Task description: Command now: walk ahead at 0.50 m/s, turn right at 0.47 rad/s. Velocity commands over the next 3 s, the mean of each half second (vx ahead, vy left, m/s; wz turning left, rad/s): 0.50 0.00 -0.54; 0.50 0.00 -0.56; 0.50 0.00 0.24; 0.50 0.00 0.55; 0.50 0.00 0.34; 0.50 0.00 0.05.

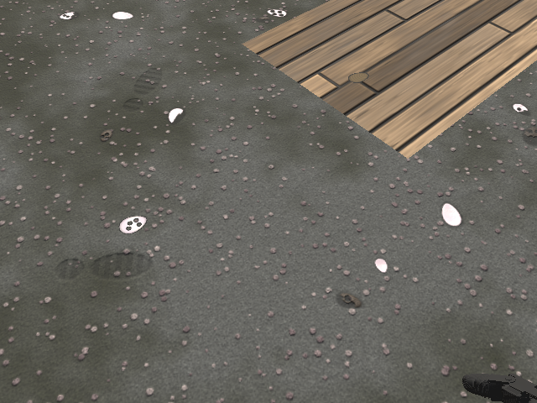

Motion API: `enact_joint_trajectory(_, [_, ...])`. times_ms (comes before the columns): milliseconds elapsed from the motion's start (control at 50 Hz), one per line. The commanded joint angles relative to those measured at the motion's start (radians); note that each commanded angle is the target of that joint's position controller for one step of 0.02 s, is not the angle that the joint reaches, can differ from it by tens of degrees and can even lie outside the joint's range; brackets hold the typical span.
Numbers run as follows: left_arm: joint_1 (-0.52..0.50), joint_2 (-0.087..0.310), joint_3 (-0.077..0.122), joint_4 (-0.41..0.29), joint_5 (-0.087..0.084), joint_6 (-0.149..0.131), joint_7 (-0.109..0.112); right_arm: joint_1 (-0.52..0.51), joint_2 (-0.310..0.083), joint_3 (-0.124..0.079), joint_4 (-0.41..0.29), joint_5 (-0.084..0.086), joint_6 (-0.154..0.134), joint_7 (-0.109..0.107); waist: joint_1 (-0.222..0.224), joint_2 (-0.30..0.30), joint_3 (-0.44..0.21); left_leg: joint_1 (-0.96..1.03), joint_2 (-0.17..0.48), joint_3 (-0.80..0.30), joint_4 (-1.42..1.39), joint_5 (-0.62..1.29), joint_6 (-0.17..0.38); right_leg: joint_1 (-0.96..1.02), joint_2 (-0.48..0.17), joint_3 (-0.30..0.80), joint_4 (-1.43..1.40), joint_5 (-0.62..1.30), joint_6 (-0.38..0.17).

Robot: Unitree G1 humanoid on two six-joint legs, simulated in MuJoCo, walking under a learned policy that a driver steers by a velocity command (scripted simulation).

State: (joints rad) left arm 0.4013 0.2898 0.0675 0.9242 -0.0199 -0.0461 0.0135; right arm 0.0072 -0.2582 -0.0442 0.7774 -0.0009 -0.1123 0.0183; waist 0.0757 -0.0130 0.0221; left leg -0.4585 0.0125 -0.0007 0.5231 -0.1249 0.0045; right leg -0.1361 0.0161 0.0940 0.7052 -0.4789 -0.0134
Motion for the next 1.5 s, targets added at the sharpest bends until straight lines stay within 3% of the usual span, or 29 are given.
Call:
enact_joint_trajectory(20, [-0.011, 0.125, 0.018, -0.114, -0.030, -0.034, 0.000, 0.331, -0.183, -0.059, 0.028, 0.001, 0.008, -0.010, -0.175, 0.207, -0.240, 0.730, 0.385, -0.610, -0.239, -0.377, 0.204, -0.650, -0.042, 0.048, 0.565, -0.061, -0.025])
enact_joint_trajectory(60, [-0.087, 0.123, 0.028, -0.131, -0.016, -0.020, 0.005, 0.203, -0.112, -0.035, 0.020, -0.003, 0.008, -0.009, -0.129, 0.117, -0.076, 0.478, 0.310, -0.372, -0.292, -0.222, 0.159, -0.608, -0.112, 0.013, 0.521, 0.090, -0.024])
enact_joint_trajectory(100, [-0.073, 0.081, 0.031, -0.133, -0.010, -0.001, -0.001, 0.156, -0.086, -0.031, 0.027, -0.013, 0.000, -0.008, -0.089, 0.145, -0.022, 0.344, 0.260, -0.215, -0.337, -0.059, 0.143, -0.513, -0.156, 0.017, 0.456, 0.161, -0.018])
enact_joint_trajectory(180, [-0.125, 0.048, 0.027, -0.179, -0.007, 0.028, -0.006, 0.155, -0.131, -0.049, 0.054, -0.013, -0.010, -0.018, -0.072, 0.095, 0.010, 0.311, 0.274, -0.077, -0.405, 0.058, 0.185, -0.554, -0.171, 0.010, 0.355, 0.281, 0.010])
enact_joint_trajectory(380, [-0.389, 0.035, 0.010, -0.297, -0.001, 0.020, -0.064, 0.262, -0.212, -0.076, 0.103, 0.018, 0.035, -0.032, -0.147, 0.057, 0.075, 0.515, 0.287, 0.161, -0.352, 0.241, 0.129, -0.537, -0.117, -0.123, -0.055, 0.430, -0.038])
enact_joint_trajectory(420, [-0.365, 0.063, 0.023, -0.310, 0.001, 0.024, -0.069, 0.251, -0.239, -0.084, 0.100, 0.028, 0.049, -0.034, -0.111, 0.083, 0.040, 0.557, 0.292, 0.194, -0.243, 0.527, 0.109, -0.453, -0.067, -0.173, -0.070, 0.329, -0.075])
enact_joint_trajectory(460, [-0.171, 0.125, 0.062, -0.268, -0.002, 0.029, -0.064, 0.227, -0.254, -0.088, 0.093, 0.038, 0.065, -0.037, 0.010, 0.089, -0.075, 0.524, 0.257, 0.240, 0.048, 0.779, 0.076, -0.182, 0.023, -0.228, -0.124, 0.307, -0.129])
enact_joint_trajectory(480, [0.010, 0.195, 0.100, -0.216, -0.006, 0.037, -0.047, 0.236, -0.227, -0.077, 0.085, 0.025, 0.064, -0.040, 0.090, 0.040, -0.169, 0.342, 0.218, 0.252, 0.310, 0.631, 0.033, 0.119, 0.027, -0.164, -0.158, 0.344, -0.172])
enact_joint_trajectory(500, [0.035, 0.320, 0.123, -0.206, -0.017, 0.038, -0.030, 0.301, -0.094, -0.035, 0.030, -0.023, 0.046, -0.032, 0.011, -0.229, -0.226, -0.113, 0.064, 0.235, 0.685, -0.174, -0.034, 0.453, -0.233, 0.329, -0.210, 0.243, -0.322])
enact_joint_trajectory(520, [0.035, 0.292, 0.103, -0.252, -0.007, 0.018, -0.037, 0.260, -0.104, -0.024, 0.008, 0.000, 0.003, -0.019, 0.022, -0.194, -0.394, -0.280, -0.045, -0.024, 0.863, -0.489, -0.038, 0.555, -0.363, 0.750, -0.396, 0.067, -0.434])
enact_joint_trajectory(540, [0.011, 0.214, 0.077, -0.245, 0.002, 0.001, -0.044, 0.148, -0.175, -0.042, -0.020, 0.044, -0.023, -0.008, 0.054, -0.104, -0.282, -0.386, 0.012, -0.080, 0.878, -0.406, -0.011, 0.500, -0.342, 0.633, -0.434, 0.105, -0.369])
enact_joint_trajectory(560, [-0.031, 0.182, 0.068, -0.244, 0.001, -0.010, -0.044, 0.127, -0.165, -0.037, -0.027, 0.046, -0.037, -0.007, 0.025, -0.067, -0.187, -0.380, 0.056, -0.075, 0.805, -0.321, 0.012, 0.370, -0.302, 0.499, -0.427, 0.168, -0.330])
enact_joint_trajectory(600, [-0.159, 0.121, 0.045, -0.273, 0.013, -0.015, -0.038, 0.154, -0.175, -0.049, -0.002, 0.004, -0.031, -0.019, -0.063, -0.014, -0.091, -0.234, 0.117, -0.085, 0.642, -0.214, 0.005, 0.106, -0.233, 0.331, -0.451, 0.363, -0.283])
enact_joint_trajectory(680, [-0.165, 0.148, 0.049, -0.278, 0.011, -0.021, -0.016, 0.137, -0.136, -0.045, -0.016, -0.014, 0.008, -0.019, -0.093, -0.011, -0.050, -0.147, 0.100, -0.058, 0.448, -0.105, -0.052, -0.069, -0.178, 0.214, -0.498, 0.516, -0.283])
enact_joint_trajectory(780, [-0.088, 0.167, 0.057, -0.251, 0.001, -0.014, 0.003, -0.043, -0.091, -0.022, -0.075, -0.005, 0.005, -0.007, -0.023, -0.054, -0.002, -0.068, 0.025, -0.046, 0.084, 0.208, -0.071, -0.133, -0.112, 0.151, -0.492, 0.400, -0.213])
enact_joint_trajectory(880, [-0.029, 0.152, 0.056, -0.220, -0.006, -0.002, 0.008, -0.087, -0.139, -0.034, -0.108, 0.009, -0.011, 0.010, -0.014, -0.082, -0.002, -0.025, 0.003, -0.087, -0.035, 0.166, -0.041, -0.023, -0.158, 0.267, -0.383, 0.343, -0.186])
enact_joint_trajectory(940, [-0.049, 0.128, 0.048, -0.221, 0.003, 0.008, 0.011, 0.059, -0.172, -0.054, -0.069, 0.005, -0.026, 0.009, -0.092, -0.119, -0.052, 0.142, -0.009, -0.044, -0.086, 0.084, 0.012, 0.017, -0.144, 0.283, -0.250, 0.458, -0.151])
enact_joint_trajectory(960, [-0.039, 0.077, 0.029, -0.224, 0.011, 0.006, 0.007, 0.173, -0.204, -0.065, -0.046, -0.013, -0.032, 0.007, -0.136, -0.094, -0.153, 0.332, 0.061, -0.091, -0.063, 0.081, 0.062, -0.020, -0.094, 0.224, -0.078, 0.494, -0.119])
enact_joint_trajectory(980, [0.055, 0.026, 0.012, -0.237, 0.008, -0.001, 0.007, 0.308, -0.279, -0.083, -0.027, -0.032, -0.030, 0.003, -0.136, 0.094, -0.305, 0.672, 0.252, -0.402, -0.066, -0.011, 0.189, -0.271, 0.019, 0.114, 0.246, 0.316, -0.049])
enact_joint_trajectory(1000, [0.131, 0.032, 0.005, -0.231, -0.012, -0.010, 0.008, 0.391, -0.284, -0.093, 0.028, -0.006, -0.016, 0.016, -0.127, 0.360, -0.344, 0.798, 0.374, -0.795, -0.208, -0.269, 0.306, -0.520, 0.085, 0.061, 0.502, -0.100, -0.003])
enact_joint_trajectory(1020, [0.063, 0.116, 0.019, -0.230, -0.019, -0.016, 0.006, 0.344, -0.199, -0.066, 0.010, 0.021, -0.012, 0.021, -0.144, 0.229, -0.216, 0.728, 0.349, -0.785, -0.249, -0.423, 0.281, -0.629, 0.031, 0.106, 0.591, -0.074, -0.007])
enact_joint_trajectory(1080, [-0.156, 0.122, 0.023, -0.280, 0.022, -0.036, 0.001, 0.219, -0.135, -0.039, -0.020, -0.001, 0.010, 0.015, -0.116, 0.075, -0.018, 0.417, 0.233, -0.488, -0.284, -0.168, 0.235, -0.603, -0.078, 0.019, 0.463, 0.115, -0.017])
enact_joint_trajectory(1220, [-0.278, 0.027, -0.011, -0.322, 0.025, -0.053, -0.015, 0.266, -0.201, -0.057, -0.006, 0.026, 0.026, -0.015, -0.112, 0.109, -0.029, 0.232, 0.142, -0.285, -0.332, 0.083, 0.223, -0.369, -0.052, -0.052, -0.019, 0.329, 0.037])
enact_joint_trajectory(1320, [-0.380, 0.064, -0.002, -0.350, 0.006, -0.067, -0.027, 0.355, -0.197, -0.058, 0.013, 0.035, 0.049, -0.024, -0.136, 0.112, -0.019, 0.239, 0.149, -0.329, -0.277, 0.005, 0.184, -0.248, -0.012, -0.032, -0.192, 0.455, 0.044])
enact_joint_trajectory(1400, [-0.180, 0.140, 0.037, -0.311, 0.018, -0.075, -0.010, 0.336, -0.133, -0.039, -0.008, 0.021, 0.054, -0.026, -0.006, 0.093, -0.112, 0.135, 0.064, -0.308, -0.010, -0.037, 0.099, 0.119, -0.100, 0.019, -0.273, 0.376, -0.035])
enact_joint_trajectory(1420, [-0.022, 0.210, 0.054, -0.291, 0.027, -0.068, 0.000, 0.349, -0.056, -0.015, -0.034, -0.002, 0.049, -0.026, 0.044, -0.083, -0.247, -0.009, -0.020, -0.190, 0.311, -0.282, 0.050, 0.349, -0.302, 0.212, -0.273, 0.337, -0.095])
enact_joint_trajectory(1440, [0.015, 0.258, 0.066, -0.259, 0.031, -0.051, -0.012, 0.439, -0.057, -0.011, -0.074, 0.036, 0.036, -0.027, -0.009, -0.374, -0.295, -0.280, -0.063, -0.109, 0.559, -0.491, 0.029, 0.461, -0.467, 0.626, -0.392, 0.055, -0.227])
enact_joint_trajectory(1460, [-0.032, 0.166, 0.046, -0.270, 0.021, -0.052, -0.017, 0.409, -0.154, -0.035, -0.048, 0.047, 0.039, -0.032, 0.004, -0.212, -0.177, -0.355, 0.004, -0.147, 0.675, -0.422, 0.020, 0.370, -0.425, 0.601, -0.433, -0.082, -0.213])
enact_joint_trajectory(1500, [-0.122, 0.088, 0.020, -0.273, 0.024, -0.054, -0.019, 0.322, -0.158, -0.044, -0.052, 0.035, 0.052, -0.028, -0.020, -0.087, -0.050, -0.333, 0.055, -0.124, 0.687, -0.264, 0.009, 0.202, -0.334, 0.335, -0.458, 0.124, -0.164])
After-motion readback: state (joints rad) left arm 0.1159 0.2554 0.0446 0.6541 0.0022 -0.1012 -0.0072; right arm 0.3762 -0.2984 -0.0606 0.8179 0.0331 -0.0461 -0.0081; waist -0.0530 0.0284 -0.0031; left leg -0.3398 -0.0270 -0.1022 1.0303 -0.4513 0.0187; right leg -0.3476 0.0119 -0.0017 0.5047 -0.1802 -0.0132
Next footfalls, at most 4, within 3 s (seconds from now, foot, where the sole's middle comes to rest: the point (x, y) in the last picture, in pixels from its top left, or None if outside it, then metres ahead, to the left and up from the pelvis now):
0.48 right None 0.37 -0.18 -0.76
0.96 left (340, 310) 0.71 -0.12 -0.76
1.40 right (457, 300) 0.77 -0.44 -0.76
1.90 left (385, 195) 1.12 -0.26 -0.76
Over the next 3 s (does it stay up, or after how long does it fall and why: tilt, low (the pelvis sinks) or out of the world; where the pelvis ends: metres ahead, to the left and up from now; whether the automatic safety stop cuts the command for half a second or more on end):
stays up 1.57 -0.31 0.00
